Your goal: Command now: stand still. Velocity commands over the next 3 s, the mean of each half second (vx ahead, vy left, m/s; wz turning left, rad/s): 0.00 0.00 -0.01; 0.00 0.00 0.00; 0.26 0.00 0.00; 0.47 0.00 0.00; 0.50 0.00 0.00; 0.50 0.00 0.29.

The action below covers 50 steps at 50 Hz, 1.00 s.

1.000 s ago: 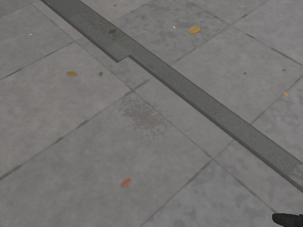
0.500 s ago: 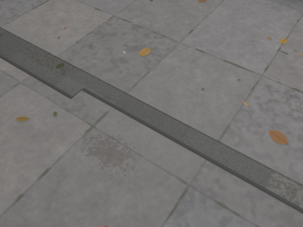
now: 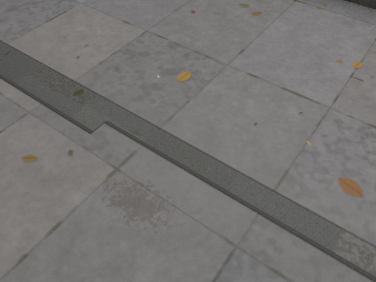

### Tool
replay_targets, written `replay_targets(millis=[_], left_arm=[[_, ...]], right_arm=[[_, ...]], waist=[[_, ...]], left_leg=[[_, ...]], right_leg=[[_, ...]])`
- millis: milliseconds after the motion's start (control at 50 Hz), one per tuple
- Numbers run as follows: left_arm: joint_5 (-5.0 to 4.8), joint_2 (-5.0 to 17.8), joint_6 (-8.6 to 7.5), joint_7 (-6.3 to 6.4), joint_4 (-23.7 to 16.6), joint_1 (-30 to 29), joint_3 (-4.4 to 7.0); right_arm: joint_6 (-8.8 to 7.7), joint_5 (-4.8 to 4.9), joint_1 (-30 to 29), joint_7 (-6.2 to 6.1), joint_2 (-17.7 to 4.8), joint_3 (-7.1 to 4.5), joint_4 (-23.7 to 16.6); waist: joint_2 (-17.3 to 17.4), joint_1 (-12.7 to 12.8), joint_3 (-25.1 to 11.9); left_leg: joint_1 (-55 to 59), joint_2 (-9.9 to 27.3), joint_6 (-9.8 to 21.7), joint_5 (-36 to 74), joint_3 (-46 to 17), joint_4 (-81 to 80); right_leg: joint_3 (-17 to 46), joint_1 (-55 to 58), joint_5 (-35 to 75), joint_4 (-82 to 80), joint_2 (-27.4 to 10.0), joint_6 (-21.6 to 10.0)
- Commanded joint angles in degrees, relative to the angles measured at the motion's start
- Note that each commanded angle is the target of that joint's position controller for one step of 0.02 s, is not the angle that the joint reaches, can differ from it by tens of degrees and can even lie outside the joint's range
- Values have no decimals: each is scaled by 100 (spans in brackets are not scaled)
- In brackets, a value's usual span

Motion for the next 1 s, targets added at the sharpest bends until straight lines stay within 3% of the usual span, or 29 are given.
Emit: replay_targets(millis=[20,400,420,1000], left_arm=[[2,572,-41,39,-113,65,108],[26,574,-23,90,407,314,16],[9,510,-22,69,456,394,4],[26,245,-71,57,650,910,-121]], right_arm=[[-41,1,70,-25,-585,-104,-114],[-40,-6,121,-27,-543,2,434],[-38,17,135,-8,-450,23,457],[-17,14,644,-39,-223,113,840]], waist=[[-91,-7,-332],[-11,1,-74],[-15,-3,-97],[-19,-13,109]], left_leg=[[515,87,246,1531,-15,-241],[478,76,245,1144,-15,-499],[546,41,231,1111,16,-419],[444,12,208,976,-24,-470]], right_leg=[[188,-238,2313,-468,-278,-241],[51,-307,1572,-706,-193,-155],[22,-335,1508,-680,-175,-152],[-51,-536,1341,-767,-152,-116]])
Next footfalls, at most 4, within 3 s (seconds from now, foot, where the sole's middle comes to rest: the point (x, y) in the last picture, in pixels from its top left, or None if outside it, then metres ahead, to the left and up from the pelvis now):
1.80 right None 0.49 -0.06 -0.77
2.36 left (148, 210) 0.78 0.18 -0.77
2.92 right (199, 150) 1.09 -0.03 -0.77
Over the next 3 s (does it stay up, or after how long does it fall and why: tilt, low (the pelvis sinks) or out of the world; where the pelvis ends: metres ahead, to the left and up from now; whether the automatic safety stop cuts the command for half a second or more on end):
stays up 0.95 0.06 0.00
